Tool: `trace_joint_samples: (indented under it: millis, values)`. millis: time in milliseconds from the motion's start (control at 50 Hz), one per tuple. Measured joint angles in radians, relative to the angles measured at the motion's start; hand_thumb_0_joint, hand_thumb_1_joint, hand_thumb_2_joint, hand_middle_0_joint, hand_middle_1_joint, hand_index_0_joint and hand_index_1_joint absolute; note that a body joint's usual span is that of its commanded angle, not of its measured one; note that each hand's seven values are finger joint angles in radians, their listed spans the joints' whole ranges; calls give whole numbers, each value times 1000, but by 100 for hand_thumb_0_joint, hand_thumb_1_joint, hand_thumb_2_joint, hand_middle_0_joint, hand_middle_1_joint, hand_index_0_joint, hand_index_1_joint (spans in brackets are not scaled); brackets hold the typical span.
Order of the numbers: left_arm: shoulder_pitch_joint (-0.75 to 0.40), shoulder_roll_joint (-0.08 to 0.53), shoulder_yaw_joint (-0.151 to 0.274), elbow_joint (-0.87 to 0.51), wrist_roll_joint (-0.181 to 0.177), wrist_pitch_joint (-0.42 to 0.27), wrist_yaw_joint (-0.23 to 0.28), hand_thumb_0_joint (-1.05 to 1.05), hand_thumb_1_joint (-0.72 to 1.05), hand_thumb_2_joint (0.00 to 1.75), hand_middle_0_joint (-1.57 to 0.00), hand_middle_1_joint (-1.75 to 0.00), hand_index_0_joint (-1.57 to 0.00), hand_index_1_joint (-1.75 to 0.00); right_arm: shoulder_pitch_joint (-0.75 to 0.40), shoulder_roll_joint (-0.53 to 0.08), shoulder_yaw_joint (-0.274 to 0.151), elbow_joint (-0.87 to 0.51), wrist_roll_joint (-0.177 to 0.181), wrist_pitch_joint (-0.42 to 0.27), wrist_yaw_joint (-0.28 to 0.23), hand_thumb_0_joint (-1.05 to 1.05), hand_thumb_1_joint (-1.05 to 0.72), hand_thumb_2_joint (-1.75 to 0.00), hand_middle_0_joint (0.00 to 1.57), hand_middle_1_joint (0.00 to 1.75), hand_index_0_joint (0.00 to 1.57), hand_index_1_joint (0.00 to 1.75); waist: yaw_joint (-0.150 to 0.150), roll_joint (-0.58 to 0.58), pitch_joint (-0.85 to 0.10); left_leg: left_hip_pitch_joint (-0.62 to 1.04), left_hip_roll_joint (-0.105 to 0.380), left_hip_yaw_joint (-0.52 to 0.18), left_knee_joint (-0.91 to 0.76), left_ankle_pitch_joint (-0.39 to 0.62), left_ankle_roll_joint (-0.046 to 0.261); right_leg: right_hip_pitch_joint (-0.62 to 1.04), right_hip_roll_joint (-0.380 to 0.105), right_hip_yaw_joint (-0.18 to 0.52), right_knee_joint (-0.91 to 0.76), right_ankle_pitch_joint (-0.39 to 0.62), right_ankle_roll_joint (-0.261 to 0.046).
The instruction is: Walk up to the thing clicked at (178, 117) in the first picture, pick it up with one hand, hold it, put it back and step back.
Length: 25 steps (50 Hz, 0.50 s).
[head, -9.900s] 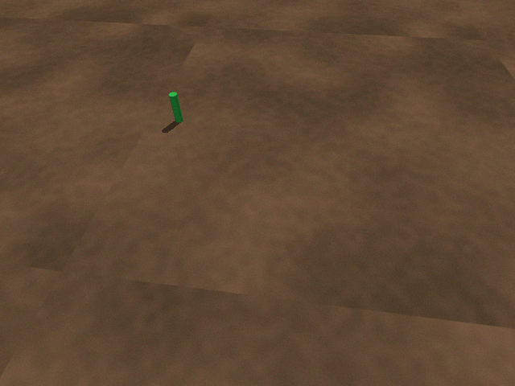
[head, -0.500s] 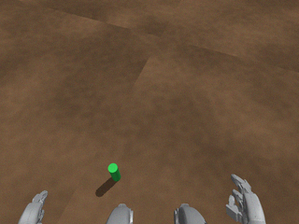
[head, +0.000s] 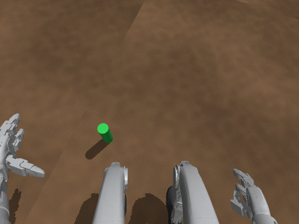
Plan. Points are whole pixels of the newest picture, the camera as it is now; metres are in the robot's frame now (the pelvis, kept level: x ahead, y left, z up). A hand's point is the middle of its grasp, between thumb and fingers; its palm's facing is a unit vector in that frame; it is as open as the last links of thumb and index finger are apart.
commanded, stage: go down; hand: left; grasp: from the side
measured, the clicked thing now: (106, 134) +0.45 +0.20 -0.47
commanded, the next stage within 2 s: approach in 1.42 s
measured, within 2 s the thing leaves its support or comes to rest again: neither
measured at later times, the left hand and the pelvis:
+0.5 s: hand (31, 135) +0.35 +0.37 -0.13, palm faces +0.14 -0.98 -0.13, open 17.2 cm; pelvis -0.02 +0.00 -0.10, yaw -1 degrees
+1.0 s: hand (33, 129) +0.37 +0.38 -0.16, palm faces +0.13 -0.99 -0.09, open 17.3 cm; pelvis -0.04 +0.00 -0.15, yaw -2 degrees
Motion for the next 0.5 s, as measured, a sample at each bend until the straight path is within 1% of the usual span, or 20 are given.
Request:
trace_joint_samples:
  millis: [100, 180, 240, 360, 500]
  values:
    - [-66, 29, 59, 55, -14, -55, -60, -1, -51, 7, -6, -8, -6, -8, -8, 3, 13, 26, -5, 17, 7, 1, -89, -90, 21, 29, 21, 30, 5, 2, 5, -97, -3, -6, 77, -10, -2, -98, -2, 0, 79, -11, -3]
    - [-133, 68, 102, 116, -25, -96, -103, -1, -49, 7, -6, -8, -6, -8, -17, 0, 24, 41, -10, 23, 8, 1, -89, -90, 21, 29, 21, 30, 3, 1, 7, -166, -6, -15, 132, -13, -6, -165, -3, -4, 134, -17, -6]
    - [-177, 103, 125, 158, -32, -117, -137, -1, -48, 7, -5, -8, -6, -7, -25, -6, 31, 44, -14, 25, 10, 1, -89, -90, 21, 29, 21, 30, -2, 0, 8, -214, -8, -22, 173, -17, -10, -212, -3, -8, 173, -20, -9]
    - [-247, 156, 165, 211, -42, -139, -196, -1, -47, 6, -5, -7, -6, -7, -37, -27, 41, 43, -17, 27, 14, 1, -89, -90, 21, 29, 21, 30, -14, 0, 12, -297, -9, -36, 251, -26, -13, -291, -1, -14, 244, -27, -10]
    - [-290, 195, 202, 222, -50, -138, -238, -1, -48, 5, -5, -6, -5, -6, -46, -43, 49, 48, -18, 31, 21, 1, -90, -90, 21, 29, 21, 30, -24, -3, 23, -367, -12, -48, 327, -38, -12, -354, -1, -19, 310, -34, -7]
